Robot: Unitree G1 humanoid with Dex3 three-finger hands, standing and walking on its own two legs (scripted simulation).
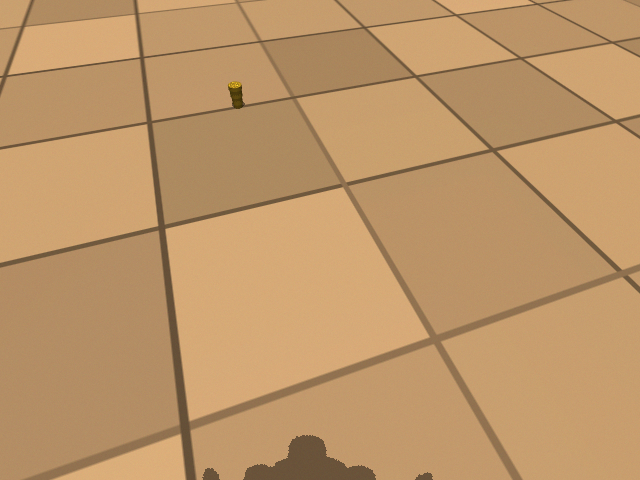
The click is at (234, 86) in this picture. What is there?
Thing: tapered cup
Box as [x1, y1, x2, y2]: [228, 82, 242, 108]
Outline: 230,82 228,84 228,88 230,91 234,107 239,108 242,106 241,84 239,82
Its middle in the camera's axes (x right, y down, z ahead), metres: -0.51 -0.86 +2.28
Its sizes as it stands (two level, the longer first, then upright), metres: 0.079 0.079 0.138
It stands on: the floor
